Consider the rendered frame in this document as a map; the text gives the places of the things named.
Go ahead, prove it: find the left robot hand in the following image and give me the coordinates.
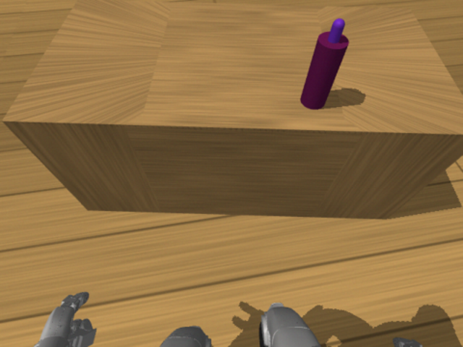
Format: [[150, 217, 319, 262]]
[[40, 292, 97, 347]]

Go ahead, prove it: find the bottle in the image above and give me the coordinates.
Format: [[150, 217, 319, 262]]
[[300, 19, 349, 110]]

